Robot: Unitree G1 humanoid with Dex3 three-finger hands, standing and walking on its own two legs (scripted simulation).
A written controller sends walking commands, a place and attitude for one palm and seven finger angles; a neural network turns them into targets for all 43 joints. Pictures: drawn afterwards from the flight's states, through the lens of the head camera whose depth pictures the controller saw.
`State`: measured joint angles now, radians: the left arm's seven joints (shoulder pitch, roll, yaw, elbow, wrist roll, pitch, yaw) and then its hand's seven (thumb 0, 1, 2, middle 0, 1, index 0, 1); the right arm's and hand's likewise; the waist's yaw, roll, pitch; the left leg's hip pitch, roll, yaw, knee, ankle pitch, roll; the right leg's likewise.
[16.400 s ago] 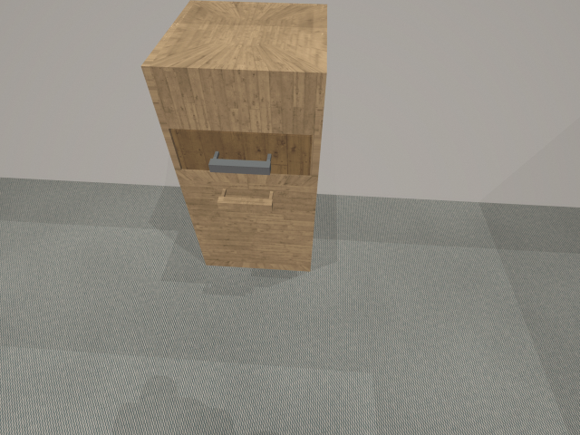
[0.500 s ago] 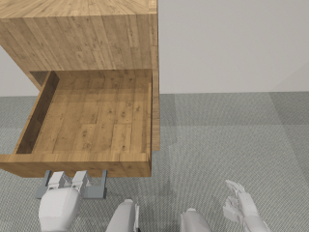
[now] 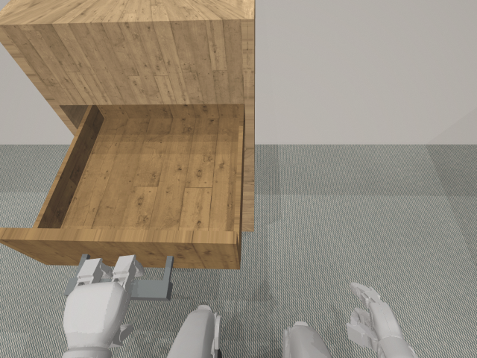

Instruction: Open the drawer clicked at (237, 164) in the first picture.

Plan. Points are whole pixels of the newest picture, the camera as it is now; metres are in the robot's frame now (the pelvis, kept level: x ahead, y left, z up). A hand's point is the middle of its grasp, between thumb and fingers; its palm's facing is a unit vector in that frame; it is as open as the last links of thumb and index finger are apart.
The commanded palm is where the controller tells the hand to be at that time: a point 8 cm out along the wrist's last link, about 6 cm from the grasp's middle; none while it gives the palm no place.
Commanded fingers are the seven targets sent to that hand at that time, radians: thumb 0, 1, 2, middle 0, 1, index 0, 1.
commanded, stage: open the thumb to release the handle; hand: left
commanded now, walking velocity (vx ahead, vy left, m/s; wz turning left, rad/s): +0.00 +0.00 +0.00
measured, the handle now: (123, 275) +0.25 +0.23 -0.03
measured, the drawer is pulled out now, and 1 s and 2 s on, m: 0.30 0.30 0.30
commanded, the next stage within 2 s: lift the hand off the handle in 0.08 s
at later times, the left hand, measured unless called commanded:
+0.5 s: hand (119, 303) +0.21 +0.23 -0.05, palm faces -0.05 -0.08 -1.00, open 13.7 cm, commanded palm +0.20 +0.22 +0.00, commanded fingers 0.00 -0.50 0.30 -0.30 -1.20 -0.30 -1.20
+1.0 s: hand (108, 298) +0.21 +0.23 -0.02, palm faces -0.06 -0.11 -0.99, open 13.5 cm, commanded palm +0.20 +0.22 +0.04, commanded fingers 0.00 -0.50 0.30 -0.30 -1.20 -0.30 -1.20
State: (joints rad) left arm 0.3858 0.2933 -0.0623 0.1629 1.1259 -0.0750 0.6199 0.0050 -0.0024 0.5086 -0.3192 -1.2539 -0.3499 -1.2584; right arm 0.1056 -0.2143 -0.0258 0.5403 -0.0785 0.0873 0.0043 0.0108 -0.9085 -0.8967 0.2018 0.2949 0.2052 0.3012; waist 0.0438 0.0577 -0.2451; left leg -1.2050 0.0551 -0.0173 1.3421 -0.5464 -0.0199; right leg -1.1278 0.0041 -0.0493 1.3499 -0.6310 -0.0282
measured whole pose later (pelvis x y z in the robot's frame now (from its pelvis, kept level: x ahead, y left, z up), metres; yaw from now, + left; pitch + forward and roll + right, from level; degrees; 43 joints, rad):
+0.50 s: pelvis -0.01 +0.01 +0.00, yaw +0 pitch +23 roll -2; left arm 0.30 0.30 -0.10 0.23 1.13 -0.03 0.64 0.00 -0.48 0.30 -0.31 -1.20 -0.33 -1.23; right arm 0.11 -0.21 -0.03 0.57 -0.07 0.07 -0.01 0.01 -0.91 -0.90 0.20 0.29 0.21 0.30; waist 0.03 0.06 -0.23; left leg -1.20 0.05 -0.02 1.33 -0.53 -0.01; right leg -1.11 0.00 -0.05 1.32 -0.61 -0.02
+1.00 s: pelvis +0.00 +0.01 +0.03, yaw +0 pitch +20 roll -2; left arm 0.36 0.30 -0.11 0.17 1.10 0.00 0.60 0.00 -0.48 0.30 -0.32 -1.20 -0.37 -1.21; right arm 0.13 -0.22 -0.03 0.55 -0.06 0.08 -0.01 0.01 -0.91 -0.90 0.20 0.29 0.21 0.30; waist 0.02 0.06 -0.22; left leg -1.06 0.05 -0.01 1.22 -0.51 0.00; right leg -0.97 0.01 -0.04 1.20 -0.57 -0.01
